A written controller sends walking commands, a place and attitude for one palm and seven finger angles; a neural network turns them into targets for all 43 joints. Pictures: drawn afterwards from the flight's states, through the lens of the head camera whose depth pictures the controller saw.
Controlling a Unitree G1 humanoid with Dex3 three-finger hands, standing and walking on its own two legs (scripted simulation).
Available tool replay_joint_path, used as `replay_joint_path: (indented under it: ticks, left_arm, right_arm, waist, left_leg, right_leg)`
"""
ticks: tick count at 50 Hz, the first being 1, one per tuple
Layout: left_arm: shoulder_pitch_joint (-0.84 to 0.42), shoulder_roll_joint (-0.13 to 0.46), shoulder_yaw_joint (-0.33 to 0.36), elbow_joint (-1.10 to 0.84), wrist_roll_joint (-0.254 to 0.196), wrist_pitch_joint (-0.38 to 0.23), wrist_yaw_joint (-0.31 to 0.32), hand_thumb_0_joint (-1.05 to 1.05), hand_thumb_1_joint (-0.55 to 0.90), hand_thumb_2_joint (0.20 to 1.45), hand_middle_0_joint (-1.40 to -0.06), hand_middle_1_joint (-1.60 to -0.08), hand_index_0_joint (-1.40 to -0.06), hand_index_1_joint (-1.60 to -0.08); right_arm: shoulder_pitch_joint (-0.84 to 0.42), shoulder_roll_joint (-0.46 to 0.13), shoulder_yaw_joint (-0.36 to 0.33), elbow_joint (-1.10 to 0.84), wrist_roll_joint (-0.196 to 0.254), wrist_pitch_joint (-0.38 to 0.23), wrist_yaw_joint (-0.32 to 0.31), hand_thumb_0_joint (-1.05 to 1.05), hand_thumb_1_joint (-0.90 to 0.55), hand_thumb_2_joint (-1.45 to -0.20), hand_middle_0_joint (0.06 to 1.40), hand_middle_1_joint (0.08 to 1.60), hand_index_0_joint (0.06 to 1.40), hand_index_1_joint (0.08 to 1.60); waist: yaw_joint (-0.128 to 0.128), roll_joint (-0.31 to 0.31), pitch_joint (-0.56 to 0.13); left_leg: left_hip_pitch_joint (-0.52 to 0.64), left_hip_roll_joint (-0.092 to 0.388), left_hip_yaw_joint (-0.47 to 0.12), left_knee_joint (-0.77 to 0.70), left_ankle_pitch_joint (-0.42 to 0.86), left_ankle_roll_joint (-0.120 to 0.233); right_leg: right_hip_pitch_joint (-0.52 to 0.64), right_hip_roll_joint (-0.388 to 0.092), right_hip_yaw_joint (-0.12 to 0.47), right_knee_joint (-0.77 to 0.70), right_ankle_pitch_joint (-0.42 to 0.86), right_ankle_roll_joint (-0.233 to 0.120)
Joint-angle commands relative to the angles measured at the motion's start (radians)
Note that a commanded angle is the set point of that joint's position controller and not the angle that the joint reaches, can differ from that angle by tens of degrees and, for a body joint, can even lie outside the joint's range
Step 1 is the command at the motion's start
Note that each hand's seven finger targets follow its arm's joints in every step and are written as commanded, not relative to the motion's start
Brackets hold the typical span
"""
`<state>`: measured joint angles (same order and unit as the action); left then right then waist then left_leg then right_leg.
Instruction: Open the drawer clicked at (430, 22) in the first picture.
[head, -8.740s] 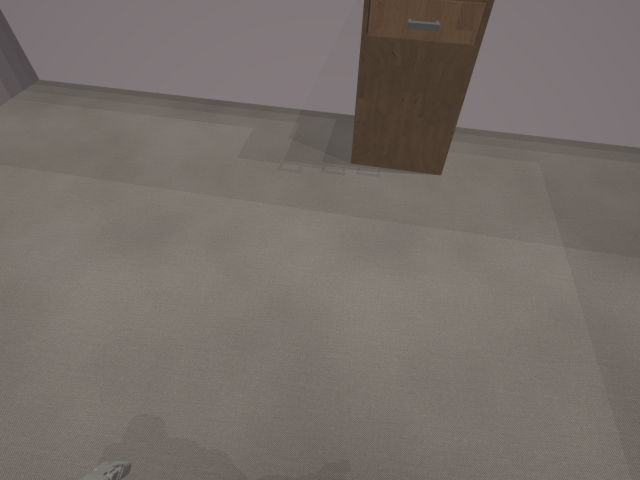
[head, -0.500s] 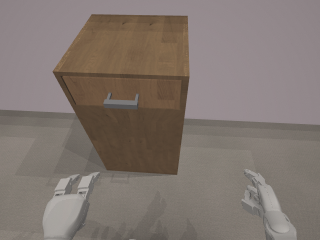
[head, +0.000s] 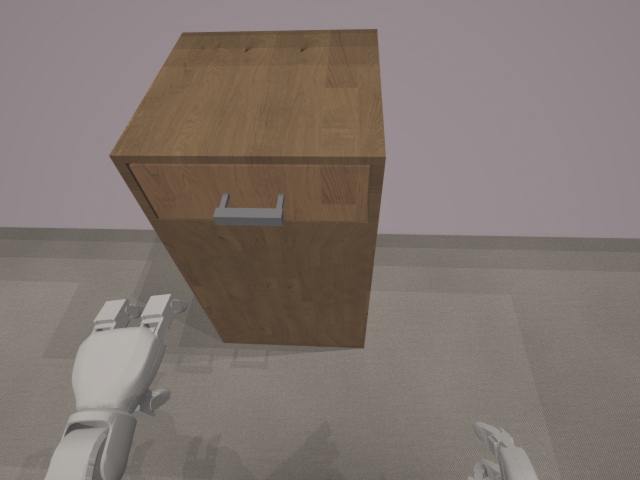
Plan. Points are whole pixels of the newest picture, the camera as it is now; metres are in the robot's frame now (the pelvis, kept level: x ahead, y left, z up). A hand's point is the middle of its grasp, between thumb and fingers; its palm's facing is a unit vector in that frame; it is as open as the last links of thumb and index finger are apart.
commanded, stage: raise the hand with hooked fingers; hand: left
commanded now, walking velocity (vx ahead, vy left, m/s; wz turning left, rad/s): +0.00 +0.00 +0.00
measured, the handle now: (251, 207) +0.54 +0.19 -0.04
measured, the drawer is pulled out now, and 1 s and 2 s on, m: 0.00 0.00 0.00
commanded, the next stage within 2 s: move the hooked fingers above the handle in 1.00 s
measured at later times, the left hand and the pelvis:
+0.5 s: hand (133, 296) +0.29 +0.25 +0.09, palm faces +0.05 -0.08 -1.00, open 13.7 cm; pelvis +0.01 +0.00 +0.02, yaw +1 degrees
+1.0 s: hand (140, 281) +0.30 +0.24 +0.10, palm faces +0.06 -0.07 -1.00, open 13.8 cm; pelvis +0.00 +0.00 +0.03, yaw +1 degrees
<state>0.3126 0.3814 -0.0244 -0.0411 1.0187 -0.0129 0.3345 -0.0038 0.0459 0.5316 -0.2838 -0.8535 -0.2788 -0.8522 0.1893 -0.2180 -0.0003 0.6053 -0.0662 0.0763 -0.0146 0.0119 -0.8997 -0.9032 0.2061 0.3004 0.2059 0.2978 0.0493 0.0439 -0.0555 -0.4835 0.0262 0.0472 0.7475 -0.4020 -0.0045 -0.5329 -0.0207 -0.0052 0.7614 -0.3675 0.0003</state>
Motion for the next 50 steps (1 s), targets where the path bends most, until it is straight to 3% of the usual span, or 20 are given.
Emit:
replay_joint_path:
  ticks: [1,5,8,14,15,19,25,29,32,33,38,43,46,50]
  left_arm:
    - [-0.165,0.152,0.113,-0.198,-0.001,-0.018,0.082,0.000,-0.173,0.440,-0.277,-0.990,-0.277,-0.990]
    - [-0.222,0.148,0.083,-0.194,-0.008,0.021,0.066,0.000,-0.267,0.400,-0.283,-1.050,-0.283,-1.050]
    - [-0.263,0.169,0.083,-0.188,-0.013,0.060,0.026,0.000,-0.337,0.370,-0.288,-1.095,-0.288,-1.095]
    - [-0.380,0.201,0.066,-0.143,-0.015,0.100,-0.069,0.000,-0.477,0.310,-0.298,-1.185,-0.298,-1.185]
    - [-0.407,0.196,0.059,-0.128,-0.018,0.100,-0.085,0.000,-0.500,0.300,-0.300,-1.200,-0.300,-1.200]
    - [-0.514,0.231,0.068,-0.137,-0.017,0.081,-0.130,0.000,-0.500,0.300,-0.300,-1.200,-0.300,-1.200]
    - [-0.627,0.242,0.060,-0.067,-0.043,0.055,-0.183,0.000,-0.500,0.300,-0.300,-1.200,-0.300,-1.200]
    - [-0.711,0.284,0.081,-0.072,-0.048,0.031,-0.202,0.000,-0.500,0.300,-0.300,-1.200,-0.300,-1.200]
    - [-0.636,0.253,0.074,0.005,-0.073,0.025,-0.226,0.000,-0.500,0.300,-0.300,-1.200,-0.300,-1.200]
    - [-0.610,0.259,0.089,0.009,-0.079,0.022,-0.234,0.000,-0.500,0.300,-0.300,-1.200,-0.300,-1.200]
    - [-0.599,0.270,0.108,-0.043,-0.079,-0.014,-0.227,0.000,-0.500,0.300,-0.300,-1.200,-0.300,-1.200]
    - [-0.644,0.309,0.148,-0.100,-0.062,-0.039,-0.167,0.000,-0.500,0.300,-0.300,-1.200,-0.300,-1.200]
    - [-0.652,0.284,0.128,-0.081,-0.056,-0.029,-0.136,0.000,-0.500,0.300,-0.300,-1.200,-0.300,-1.200]
    - [-0.650,0.263,0.093,-0.043,-0.058,0.008,-0.139,0.000,-0.500,0.300,-0.300,-1.200,-0.300,-1.200]
  right_arm:
    - [-0.155,-0.116,-0.062,-0.172,0.005,-0.068,-0.002,0.000,-0.900,-0.900,0.200,0.300,0.200,0.300]
    - [-0.155,-0.126,-0.072,-0.163,0.016,-0.066,0.002,0.000,-0.900,-0.900,0.200,0.300,0.200,0.300]
    - [-0.171,-0.132,-0.068,-0.162,0.025,-0.056,0.000,0.000,-0.900,-0.900,0.200,0.300,0.200,0.300]
    - [-0.179,-0.123,-0.051,-0.154,0.042,-0.034,-0.008,0.000,-0.900,-0.900,0.200,0.300,0.200,0.300]
    - [-0.176,-0.122,-0.047,-0.152,0.043,-0.031,-0.010,0.000,-0.900,-0.900,0.200,0.300,0.200,0.300]
    - [-0.179,-0.118,-0.040,-0.146,0.042,-0.025,-0.014,0.000,-0.900,-0.900,0.200,0.300,0.200,0.300]
    - [-0.177,-0.117,-0.032,-0.130,0.050,-0.023,-0.022,0.000,-0.900,-0.900,0.200,0.300,0.200,0.300]
    - [-0.169,-0.121,-0.034,-0.122,0.051,-0.024,-0.025,0.000,-0.900,-0.900,0.200,0.300,0.200,0.300]
    - [-0.159,-0.124,-0.040,-0.121,0.058,-0.023,-0.023,0.000,-0.900,-0.900,0.200,0.300,0.200,0.300]
    - [-0.158,-0.130,-0.042,-0.122,0.061,-0.021,-0.017,0.000,-0.900,-0.900,0.200,0.300,0.200,0.300]
    - [-0.154,-0.138,-0.050,-0.131,0.058,-0.019,-0.007,0.000,-0.900,-0.900,0.200,0.300,0.200,0.300]
    - [-0.147,-0.140,-0.062,-0.123,0.057,-0.027,-0.008,0.000,-0.900,-0.900,0.200,0.300,0.200,0.300]
    - [-0.143,-0.134,-0.068,-0.110,0.062,-0.029,-0.007,0.000,-0.900,-0.900,0.200,0.300,0.200,0.300]
    - [-0.153,-0.136,-0.064,-0.106,0.070,-0.028,-0.008,0.000,-0.900,-0.900,0.200,0.300,0.200,0.300]
  waist:
    - [0.014,0.006,-0.246]
    - [0.012,0.005,-0.253]
    - [0.019,-0.009,-0.249]
    - [0.029,-0.014,-0.190]
    - [0.026,-0.039,-0.174]
    - [0.028,-0.007,-0.206]
    - [0.018,-0.021,-0.174]
    - [0.023,-0.001,-0.227]
    - [0.030,-0.060,-0.189]
    - [0.035,-0.063,-0.204]
    - [0.043,-0.060,-0.214]
    - [0.043,-0.030,-0.258]
    - [0.034,-0.010,-0.244]
    - [0.030,-0.020,-0.217]
  left_leg:
    - [0.121,-0.045,-0.031,-0.099,0.305,0.026]
    - [0.159,-0.039,-0.035,-0.117,0.365,0.025]
    - [0.179,-0.035,-0.042,-0.144,0.423,0.024]
    - [0.219,-0.036,-0.029,-0.214,0.420,0.021]
    - [0.218,-0.038,-0.027,-0.224,0.409,0.022]
    - [0.265,-0.044,-0.018,-0.246,0.424,0.024]
    - [0.266,-0.052,-0.012,-0.276,0.402,0.025]
    - [0.295,-0.055,-0.016,-0.289,0.435,0.025]
    - [0.266,-0.058,-0.006,-0.298,0.433,0.028]
    - [0.264,-0.057,-0.007,-0.302,0.446,0.027]
    - [0.256,-0.058,-0.006,-0.303,0.471,0.028]
    - [0.275,-0.058,-0.006,-0.297,0.467,0.029]
    - [0.277,-0.058,-0.003,-0.296,0.454,0.027]
    - [0.269,-0.057,0.001,-0.311,0.410,0.027]
  right_leg:
    - [0.139,0.029,-0.014,-0.095,0.245,-0.048]
    - [0.162,0.028,-0.024,-0.103,0.279,-0.046]
    - [0.202,0.029,-0.025,-0.119,0.316,-0.046]
    - [0.267,0.029,-0.025,-0.182,0.319,-0.044]
    - [0.275,0.030,-0.027,-0.193,0.321,-0.043]
    - [0.320,0.030,-0.020,-0.226,0.342,-0.042]
    - [0.348,0.028,-0.020,-0.268,0.353,-0.038]
    - [0.388,0.026,-0.018,-0.278,0.380,-0.038]
    - [0.397,0.027,-0.019,-0.290,0.402,-0.034]
    - [0.414,0.029,-0.016,-0.291,0.412,-0.035]
    - [0.421,0.025,-0.014,-0.285,0.438,-0.035]
    - [0.411,0.025,-0.009,-0.279,0.419,-0.036]
    - [0.384,0.025,-0.016,-0.277,0.401,-0.037]
    - [0.376,0.026,-0.017,-0.289,0.355,-0.036]
